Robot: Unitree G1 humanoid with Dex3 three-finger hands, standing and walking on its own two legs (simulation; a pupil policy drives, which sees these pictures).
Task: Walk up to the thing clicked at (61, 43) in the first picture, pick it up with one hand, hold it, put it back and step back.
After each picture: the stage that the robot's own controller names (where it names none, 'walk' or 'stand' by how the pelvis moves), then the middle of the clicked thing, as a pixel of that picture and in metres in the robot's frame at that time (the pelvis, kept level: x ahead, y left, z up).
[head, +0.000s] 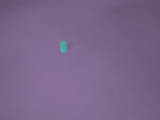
stand; (63, 47) +1.32 +0.28 -0.72
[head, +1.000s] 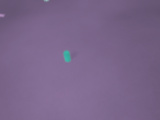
walk; (67, 56) +1.20 +0.33 -0.72
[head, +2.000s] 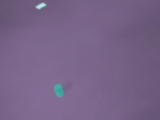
walk; (59, 90) +0.72 +0.33 -0.72
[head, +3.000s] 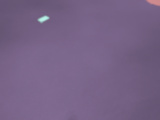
walk; out of the picture +0.43 +0.24 -0.71
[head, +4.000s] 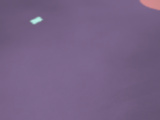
stand; out of the picture +0.35 +0.23 -0.72
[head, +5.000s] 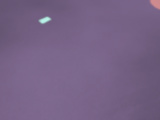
stand; out of the picture +0.34 +0.21 -0.72
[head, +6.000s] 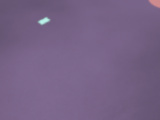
stand; out of the picture +0.35 +0.22 -0.73
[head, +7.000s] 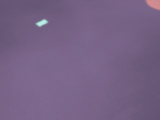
stand; out of the picture +0.33 +0.23 -0.73
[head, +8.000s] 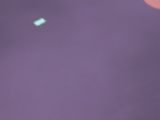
stand; out of the picture +0.32 +0.23 -0.73
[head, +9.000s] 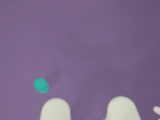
go down; (41, 85) +0.39 +0.23 -0.46
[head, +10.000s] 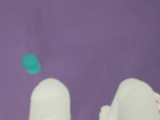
go down; (31, 64) +0.43 +0.24 -0.31
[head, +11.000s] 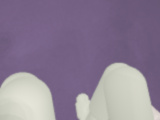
close in; out of the picture +0.41 +0.28 -0.23
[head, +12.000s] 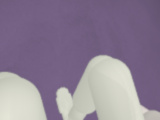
close; out of the picture +0.41 +0.29 -0.22
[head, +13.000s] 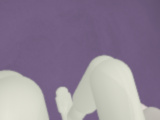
lift; out of the picture +0.39 +0.28 -0.23
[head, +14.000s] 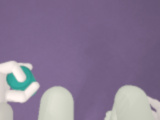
lift; (23, 82) +0.32 +0.22 -0.06
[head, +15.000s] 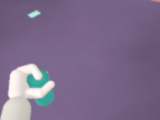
hold; (41, 88) +0.33 +0.17 +0.03
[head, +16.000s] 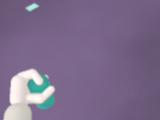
hold; (41, 92) +0.32 +0.17 -0.01
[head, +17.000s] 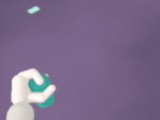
crouch; (42, 91) +0.33 +0.17 +0.00
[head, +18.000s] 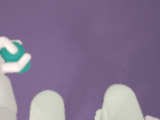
crouch; (16, 58) +0.42 +0.22 -0.11
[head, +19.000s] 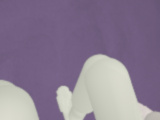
lower; out of the picture +0.42 +0.28 -0.23
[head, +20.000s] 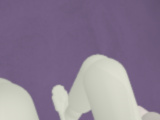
lower; out of the picture +0.42 +0.30 -0.23
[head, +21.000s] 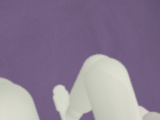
lower; out of the picture +0.42 +0.29 -0.22
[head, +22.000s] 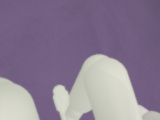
lower; out of the picture +0.42 +0.30 -0.23
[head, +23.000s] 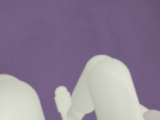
loosen; out of the picture +0.41 +0.28 -0.23
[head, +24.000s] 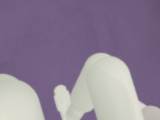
withdraw; out of the picture +0.41 +0.27 -0.23
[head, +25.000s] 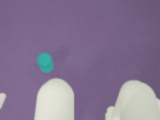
walk; (45, 63) +0.44 +0.21 -0.32
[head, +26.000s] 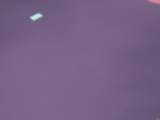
stand; out of the picture +0.35 +0.19 -0.66
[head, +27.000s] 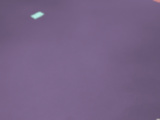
stand; out of the picture +0.36 +0.20 -0.67
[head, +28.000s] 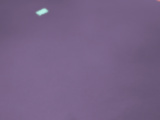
stand; out of the picture +0.37 +0.20 -0.69
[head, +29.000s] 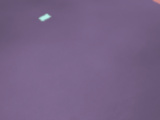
walk; out of the picture +0.37 +0.20 -0.72
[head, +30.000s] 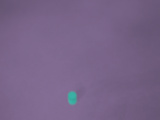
walk; (72, 98) +0.53 +0.10 -0.70
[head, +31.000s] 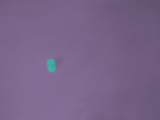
walk; (51, 65) +0.79 +0.28 -0.70
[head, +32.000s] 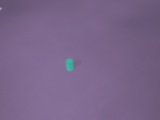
stand; (69, 64) +1.02 +0.19 -0.70
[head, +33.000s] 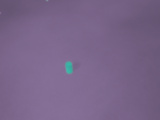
stand; (69, 67) +1.01 +0.19 -0.73
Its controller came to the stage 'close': yes
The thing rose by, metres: 0.72
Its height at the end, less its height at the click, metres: +0.00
